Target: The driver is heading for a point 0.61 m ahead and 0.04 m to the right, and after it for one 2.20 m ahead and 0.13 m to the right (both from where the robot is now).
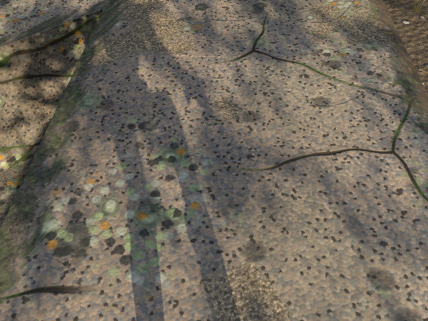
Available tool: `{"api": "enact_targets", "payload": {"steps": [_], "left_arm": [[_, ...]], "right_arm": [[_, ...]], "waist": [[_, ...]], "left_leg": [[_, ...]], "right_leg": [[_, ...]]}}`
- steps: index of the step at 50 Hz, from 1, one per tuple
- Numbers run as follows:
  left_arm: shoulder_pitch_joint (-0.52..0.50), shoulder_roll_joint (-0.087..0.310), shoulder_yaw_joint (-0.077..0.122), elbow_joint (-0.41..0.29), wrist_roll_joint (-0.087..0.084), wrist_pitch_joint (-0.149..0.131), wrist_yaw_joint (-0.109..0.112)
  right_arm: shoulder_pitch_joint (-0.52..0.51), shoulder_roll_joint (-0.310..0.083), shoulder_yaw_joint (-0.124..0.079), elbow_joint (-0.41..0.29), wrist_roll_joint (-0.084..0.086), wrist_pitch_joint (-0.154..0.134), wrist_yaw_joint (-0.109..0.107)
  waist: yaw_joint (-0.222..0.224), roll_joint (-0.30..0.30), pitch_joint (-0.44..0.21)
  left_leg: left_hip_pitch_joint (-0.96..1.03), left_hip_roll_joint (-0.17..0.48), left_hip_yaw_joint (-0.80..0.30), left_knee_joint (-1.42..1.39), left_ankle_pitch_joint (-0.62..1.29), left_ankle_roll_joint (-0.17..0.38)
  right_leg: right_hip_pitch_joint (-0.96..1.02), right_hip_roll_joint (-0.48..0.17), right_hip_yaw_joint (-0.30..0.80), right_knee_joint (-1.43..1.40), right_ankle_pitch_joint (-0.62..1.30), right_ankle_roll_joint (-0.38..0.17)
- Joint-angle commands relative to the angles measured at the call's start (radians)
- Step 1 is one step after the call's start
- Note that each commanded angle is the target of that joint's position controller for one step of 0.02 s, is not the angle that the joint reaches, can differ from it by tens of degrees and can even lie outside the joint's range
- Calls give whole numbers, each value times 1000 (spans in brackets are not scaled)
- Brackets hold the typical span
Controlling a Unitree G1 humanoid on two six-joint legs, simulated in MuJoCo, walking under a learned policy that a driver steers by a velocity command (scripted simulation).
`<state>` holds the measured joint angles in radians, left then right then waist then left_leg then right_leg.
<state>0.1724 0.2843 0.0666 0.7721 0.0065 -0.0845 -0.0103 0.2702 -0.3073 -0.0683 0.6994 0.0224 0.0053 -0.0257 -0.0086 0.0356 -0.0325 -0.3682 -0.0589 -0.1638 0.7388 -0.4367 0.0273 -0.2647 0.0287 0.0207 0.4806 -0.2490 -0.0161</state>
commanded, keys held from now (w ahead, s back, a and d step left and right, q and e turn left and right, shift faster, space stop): w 0.36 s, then w+e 0.64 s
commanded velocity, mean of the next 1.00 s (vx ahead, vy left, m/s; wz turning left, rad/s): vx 0.47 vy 0.00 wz -0.17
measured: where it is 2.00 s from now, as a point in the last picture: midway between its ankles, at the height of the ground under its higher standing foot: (241, 185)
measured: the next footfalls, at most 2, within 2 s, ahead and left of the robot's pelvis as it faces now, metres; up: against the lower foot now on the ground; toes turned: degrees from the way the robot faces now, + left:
left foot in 0.36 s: +0.31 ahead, +0.16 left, +0.00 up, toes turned +5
right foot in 0.90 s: +0.60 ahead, -0.09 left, +0.00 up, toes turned -13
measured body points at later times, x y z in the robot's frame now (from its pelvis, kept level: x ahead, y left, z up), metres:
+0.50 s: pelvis +0.23 +0.06 +0.00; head +0.26 +0.07 +0.45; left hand +0.25 +0.35 -0.13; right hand +0.40 -0.19 -0.09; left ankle +0.27 +0.16 -0.74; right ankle +0.14 -0.10 -0.65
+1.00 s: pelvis +0.51 +0.00 -0.01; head +0.55 -0.01 +0.44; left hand +0.73 +0.23 -0.11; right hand +0.53 -0.29 -0.13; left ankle +0.40 +0.17 -0.63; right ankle +0.56 -0.08 -0.74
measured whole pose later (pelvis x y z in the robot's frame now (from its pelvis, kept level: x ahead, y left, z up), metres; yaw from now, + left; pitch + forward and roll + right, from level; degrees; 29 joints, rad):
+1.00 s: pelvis +0.51 +0.00 -0.01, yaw -15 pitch +1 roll +1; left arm 0.17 0.30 0.07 0.69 -0.02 -0.05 -0.04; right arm 0.26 -0.29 -0.05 0.78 0.02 -0.10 0.00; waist -0.01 0.00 0.07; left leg -0.32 0.03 0.00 1.20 -0.44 0.00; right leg -0.41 0.08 -0.02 0.56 -0.18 -0.11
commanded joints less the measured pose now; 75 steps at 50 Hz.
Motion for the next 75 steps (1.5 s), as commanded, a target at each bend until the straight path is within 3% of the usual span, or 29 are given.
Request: {"api": "enact_targets", "payload": {"steps": [1, 10, 14, 17, 18, 19, 20, 21, 24, 29, 39, 42, 44, 45, 46, 47, 48, 49, 51, 54, 59, 65, 68, 70, 71, 72, 73, 74, 75], "left_arm": [[109, 140, 36, -11, -7, -20, 4], [182, 151, 23, 42, -22, -4, 13], [231, 181, 28, 73, -38, 8, 8], [217, 193, 29, 82, -41, 18, 13], [215, 173, 20, 75, -29, 15, 16], [269, 74, -14, 34, -8, 2, 11], [305, 49, -26, 44, -19, -16, 7], [218, 150, 6, 32, -51, -19, 4], [145, 126, 12, 21, -35, -3, 10], [137, 59, 7, 16, -34, 42, 17], [-164, 35, -16, -124, -26, 27, -46], [-128, 77, 6, -153, -28, 33, -58], [113, 161, 54, -106, -33, 39, -46], [268, 248, 87, -76, -33, 52, -24], [233, 334, 95, -88, -41, 44, -20], [266, 243, 71, -108, -31, 33, -21], [225, 197, 58, -103, -23, 22, -21], [160, 173, 50, -110, -27, 17, -20], [60, 121, 32, -142, -12, 17, -12], [45, 129, 32, -141, -13, 13, 1], [110, 141, 25, -89, -12, 7, 14], [181, 168, 30, -22, -12, 11, 9], [151, 185, 37, -17, -10, 25, 20], [114, 181, 32, -33, -5, 40, 30], [140, 144, 15, -57, 17, 39, 40], [270, 43, -15, -75, 17, 15, 22], [200, 126, -8, -69, -5, -13, 7], [91, 160, 1, -104, -34, -33, -4], [31, 147, -5, -120, -26, -46, -2]], "right_arm": [[-67, -123, -25, -108, 4, -50, 8], [-266, 4, 22, -168, -5, -84, 52], [-303, -31, 12, -191, 6, -85, 66], [-120, -99, -25, -142, -3, -82, 58], [34, -140, -46, -102, -6, -76, 47], [182, -238, -67, -88, -35, -69, 33], [212, -213, -55, -73, -30, -66, 38], [155, -144, -34, -68, -24, -70, 41], [-21, -62, -8, -63, -28, -87, 48], [-51, -58, -19, -9, -40, -126, 45], [58, -136, -45, 79, -10, -86, 16], [48, -174, -54, 78, -6, -58, 4], [24, -184, -52, 67, -3, -41, -7], [43, -147, -34, 48, -21, -50, -11], [147, 4, 15, -3, -48, -82, 13], [26, -83, 3, -11, -7, -124, 28], [-71, -124, -7, -45, 26, -145, 35], [-83, -112, -2, -46, 13, -154, 30], [-65, -121, -15, -34, -25, -142, 24], [-31, -86, -8, -26, -35, -109, 26], [-186, -30, 22, -45, -22, -105, 39], [-295, -60, 17, -89, -1, -113, 70], [-225, -83, 6, -86, -3, -110, 84], [-2, -144, -31, -31, -11, -102, 75], [140, -212, -48, -16, -11, -95, 66], [157, -264, -58, -9, -8, -99, 74], [168, -163, -36, -16, 6, -96, 72], [114, -139, -29, -29, -1, -92, 64], [67, -141, -29, -42, -10, -89, 59]], "waist": [[52, -189, 124], [105, -154, 104], [96, -166, 115], [-34, -148, 1], [-108, -123, -102], [-129, 91, -282], [-117, 224, -388], [-119, 132, -216], [-20, 78, 18], [29, 40, 76], [-62, -18, 148], [-13, 36, 69], [126, 40, -71], [183, -69, -171], [47, -296, -267], [136, -167, -346], [142, -123, -194], [90, -38, -106], [16, -47, -29], [-18, -58, -4], [64, -100, 44], [106, -90, 100], [52, -109, 57], [-69, -87, -90], [-109, 29, -208], [-21, 288, -296], [-82, 171, -299], [-94, 101, -158], [-76, -13, -86]], "left_leg": [[-519, 64, -20, 307, -17, 3], [-279, 108, 175, -51, 344, -51], [-177, 85, 186, -169, 345, -10], [129, 30, 222, -250, 345, 63], [372, 68, 186, -231, 350, 96], [768, 356, -192, -225, 268, 214], [804, 483, -549, -401, 78, 288], [674, 444, -447, -438, -8, 239], [312, 323, -107, -539, 196, 174], [204, 298, 112, -624, 442, 172], [439, 336, 319, -584, 621, 126], [513, 340, 359, -399, 1077, 94], [415, 296, 393, -50, 1186, 51], [165, 249, 391, 260, 855, 7], [-292, 26, 268, 602, -133, -58], [-403, 29, 64, 683, -151, -38], [-465, 79, 62, 643, -50, -13], [-426, 125, 67, 547, 35, -6], [-294, 169, 68, 428, 106, -27], [-240, 175, 107, 312, 164, -77], [-177, 156, 159, -48, 545, -83], [-297, 131, 142, -189, 508, 0], [-222, 81, 168, -198, 362, 52], [98, 11, 217, -220, 388, 102], [380, 170, -24, -210, 442, 164], [702, 372, -560, -332, 222, 352], [744, 367, -636, -420, 46, 324], [634, 344, -504, -439, 76, 287], [508, 309, -414, -447, 177, 266]], "right_leg": [[286, -367, 539, -310, -440, -214], [182, -217, 114, -332, 177, -160], [213, -277, 120, -306, 256, -151], [222, -247, 41, -76, 665, -103], [109, -204, 2, 123, 647, -71], [-241, -98, -44, 525, 256, -7], [-396, -2, 82, 725, -336, 4], [-491, -60, 115, 812, -287, -7], [-417, -161, 73, 702, -55, -8], [-410, -164, 106, 611, 106, 25], [-451, -119, -23, 149, 277, -29], [-324, -35, -112, 141, 116, -82], [25, 46, -131, 80, 113, -146], [342, -74, 84, 56, 119, -208], [669, -326, 667, -33, -52, -412], [708, -357, 809, -163, -133, -415], [601, -327, 651, -187, -52, -359], [447, -282, 531, -185, 53, -321], [222, -216, 392, -222, 241, -296], [90, -188, 287, -262, 380, -298], [34, -120, 103, -288, 336, -211], [282, -244, 116, -259, 310, -188], [366, -260, 68, -146, 627, -148], [308, -192, -14, 157, 893, -99], [99, -140, -55, 463, 597, -59], [-325, 70, -8, 786, -242, 13], [-444, 26, 122, 867, -289, 2], [-505, -18, 115, 854, -203, -8], [-487, -55, 99, 796, -138, -12]]}}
